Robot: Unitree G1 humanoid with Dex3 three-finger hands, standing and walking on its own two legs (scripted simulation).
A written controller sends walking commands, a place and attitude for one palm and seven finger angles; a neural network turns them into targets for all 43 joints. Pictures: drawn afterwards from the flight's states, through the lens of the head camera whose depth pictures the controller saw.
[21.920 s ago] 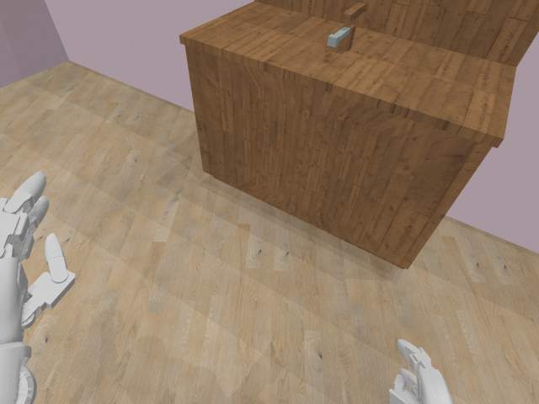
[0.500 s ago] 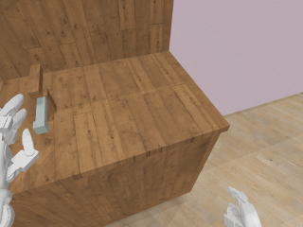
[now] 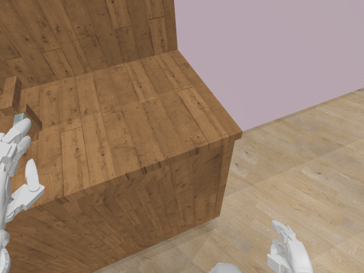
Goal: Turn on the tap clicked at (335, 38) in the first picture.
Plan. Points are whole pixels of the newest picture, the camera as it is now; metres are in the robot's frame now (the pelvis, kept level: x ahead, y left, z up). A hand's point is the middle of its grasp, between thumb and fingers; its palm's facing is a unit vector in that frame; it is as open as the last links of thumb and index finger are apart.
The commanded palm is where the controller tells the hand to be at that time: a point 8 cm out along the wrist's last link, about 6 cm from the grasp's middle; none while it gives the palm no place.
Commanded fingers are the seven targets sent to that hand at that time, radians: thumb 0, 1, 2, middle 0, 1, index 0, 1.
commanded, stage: come to a stop and stand still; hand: left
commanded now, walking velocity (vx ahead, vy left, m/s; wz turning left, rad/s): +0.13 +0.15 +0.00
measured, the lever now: (17, 146) +0.37 +0.41 +0.08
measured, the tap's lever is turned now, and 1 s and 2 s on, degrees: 0 0 0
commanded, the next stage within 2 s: look again from close up in 1.86 s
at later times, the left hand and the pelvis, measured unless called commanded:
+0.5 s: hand out of the picture +0.19 +0.26 +0.22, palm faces +0.51 -0.67 -0.55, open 7.5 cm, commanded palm +0.12 +0.28 +0.18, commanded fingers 0.00 0.90 0.90 -0.20 -0.30 -0.20 -0.30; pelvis -0.03 -0.01 -0.01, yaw +4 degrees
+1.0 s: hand out of the picture +0.10 +0.26 +0.21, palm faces +0.51 -0.80 -0.30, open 7.5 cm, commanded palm +0.04 +0.28 +0.18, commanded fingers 0.00 0.90 0.90 -0.20 -0.30 -0.20 -0.30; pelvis -0.11 -0.01 +0.00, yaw +2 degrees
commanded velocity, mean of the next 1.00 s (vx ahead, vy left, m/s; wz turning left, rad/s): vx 0.03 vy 0.04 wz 0.00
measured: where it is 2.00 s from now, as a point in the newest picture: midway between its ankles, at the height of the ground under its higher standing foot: outside the picture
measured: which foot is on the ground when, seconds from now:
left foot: down 0.00-0.04, up 0.06-0.28, down 0.30-1.00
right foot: up 0.00-0.02, down 0.04-1.00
